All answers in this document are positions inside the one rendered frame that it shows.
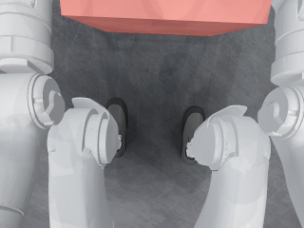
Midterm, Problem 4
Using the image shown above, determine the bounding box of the right robot upper arm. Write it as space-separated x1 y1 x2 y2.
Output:
257 85 304 228

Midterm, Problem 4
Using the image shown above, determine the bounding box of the carton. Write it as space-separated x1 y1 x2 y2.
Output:
60 0 273 37

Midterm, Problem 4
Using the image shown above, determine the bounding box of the robot right forearm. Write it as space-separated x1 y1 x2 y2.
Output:
270 0 304 87

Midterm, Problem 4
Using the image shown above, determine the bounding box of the left robot upper arm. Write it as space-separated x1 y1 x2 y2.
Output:
0 72 66 228

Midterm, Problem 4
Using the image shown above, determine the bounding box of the robot left forearm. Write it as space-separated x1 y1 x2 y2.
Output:
0 0 54 75

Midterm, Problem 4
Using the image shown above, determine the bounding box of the right robot shin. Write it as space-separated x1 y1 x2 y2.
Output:
186 105 271 166

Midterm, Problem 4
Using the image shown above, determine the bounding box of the robot left foot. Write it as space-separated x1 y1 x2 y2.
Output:
105 97 128 158

